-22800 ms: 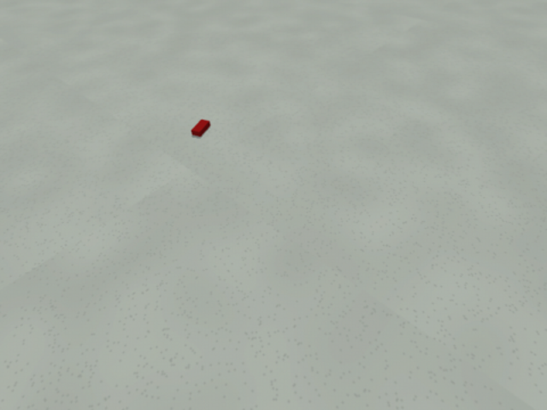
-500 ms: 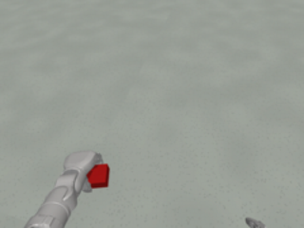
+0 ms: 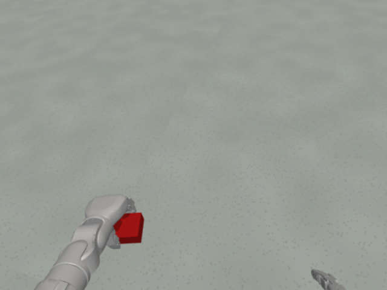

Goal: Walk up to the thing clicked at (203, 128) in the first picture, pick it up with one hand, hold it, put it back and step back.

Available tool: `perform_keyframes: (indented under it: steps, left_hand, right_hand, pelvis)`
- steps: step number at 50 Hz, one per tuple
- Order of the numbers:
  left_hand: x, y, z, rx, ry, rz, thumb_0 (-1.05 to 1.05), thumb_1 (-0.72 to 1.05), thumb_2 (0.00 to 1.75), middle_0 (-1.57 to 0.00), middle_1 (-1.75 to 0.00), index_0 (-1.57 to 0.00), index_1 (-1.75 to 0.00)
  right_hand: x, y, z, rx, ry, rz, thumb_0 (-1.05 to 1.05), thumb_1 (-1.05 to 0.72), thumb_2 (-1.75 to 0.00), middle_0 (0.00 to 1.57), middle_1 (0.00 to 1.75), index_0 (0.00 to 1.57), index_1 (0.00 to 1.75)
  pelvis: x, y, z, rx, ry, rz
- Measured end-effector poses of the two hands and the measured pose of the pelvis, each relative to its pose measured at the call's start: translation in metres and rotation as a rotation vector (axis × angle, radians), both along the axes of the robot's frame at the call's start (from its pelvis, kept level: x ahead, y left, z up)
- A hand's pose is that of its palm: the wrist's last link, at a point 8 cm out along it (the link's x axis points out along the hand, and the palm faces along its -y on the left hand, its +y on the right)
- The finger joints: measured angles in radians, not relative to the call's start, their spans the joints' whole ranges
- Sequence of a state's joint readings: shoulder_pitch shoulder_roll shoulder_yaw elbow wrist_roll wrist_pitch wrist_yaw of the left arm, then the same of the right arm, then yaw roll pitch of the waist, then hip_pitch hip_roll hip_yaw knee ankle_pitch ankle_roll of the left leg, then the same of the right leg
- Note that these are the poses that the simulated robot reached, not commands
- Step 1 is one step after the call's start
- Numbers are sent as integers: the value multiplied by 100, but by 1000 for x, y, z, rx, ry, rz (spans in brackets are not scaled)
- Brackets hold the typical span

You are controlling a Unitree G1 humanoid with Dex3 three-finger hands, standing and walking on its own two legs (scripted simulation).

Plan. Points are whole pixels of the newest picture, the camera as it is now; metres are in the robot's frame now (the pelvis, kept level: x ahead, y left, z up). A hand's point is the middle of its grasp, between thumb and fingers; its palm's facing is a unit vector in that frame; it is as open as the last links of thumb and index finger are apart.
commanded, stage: hold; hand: left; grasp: from above
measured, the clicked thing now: (115, 228) +0.30 +0.22 -0.08
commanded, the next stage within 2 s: crouch in 1.00 s
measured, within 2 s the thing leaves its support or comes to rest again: neither
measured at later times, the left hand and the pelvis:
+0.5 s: hand (109, 231) +0.28 +0.22 -0.04, palm faces -0.46 -0.06 -0.89, open 8.8 cm; pelvis -0.01 +0.00 +0.00, yaw +0 degrees
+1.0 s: hand (110, 227) +0.29 +0.22 -0.04, palm faces -0.47 -0.06 -0.88, open 8.8 cm; pelvis +0.00 +0.00 +0.00, yaw +0 degrees
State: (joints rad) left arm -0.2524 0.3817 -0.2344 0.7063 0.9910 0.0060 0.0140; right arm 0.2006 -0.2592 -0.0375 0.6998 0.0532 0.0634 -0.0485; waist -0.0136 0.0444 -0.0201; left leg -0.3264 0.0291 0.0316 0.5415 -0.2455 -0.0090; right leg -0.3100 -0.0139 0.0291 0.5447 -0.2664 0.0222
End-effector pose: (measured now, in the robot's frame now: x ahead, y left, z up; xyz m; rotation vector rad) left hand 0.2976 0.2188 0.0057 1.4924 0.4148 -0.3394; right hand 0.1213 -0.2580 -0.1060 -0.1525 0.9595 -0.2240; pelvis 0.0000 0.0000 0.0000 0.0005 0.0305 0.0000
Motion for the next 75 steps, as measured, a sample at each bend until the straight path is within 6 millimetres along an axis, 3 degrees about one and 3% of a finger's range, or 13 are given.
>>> perform_keyframes:
  steps: [24, 59, 67, 75]
  left_hand:
    - [-14, 2, 15, -8, -5, -9, 0, 19, 28, -82, -34, -87, -30]
    - [-7, -1, 8, -8, 1, -13, 0, 18, 28, -83, -34, -87, -29]
    - [-7, 2, -15, 0, 8, -1, 0, 19, 26, -83, -33, -88, -28]
    - [-4, 6, -74, 34, 28, -36, 0, 18, 27, -84, -33, -88, -28]
  right_hand:
    - [6, 10, 7, 13, -52, 26, 1, -91, -89, 20, 30, 20, 30]
    - [17, 6, 7, 8, -24, 21, 1, -90, -89, 20, 30, 20, 30]
    - [11, 3, 4, -1, 7, 18, 1, -90, -89, 20, 30, 20, 30]
    - [-17, -11, -21, -56, 106, 28, 1, -90, -89, 20, 30, 20, 30]
  pelvis:
    - [-12, 1, 3, 1, -35, -2]
    - [1, -1, 5, 2, -24, 2]
    - [-2, -3, 2, 2, 2, 11]
    - [-13, -2, -24, -10, 128, 21]
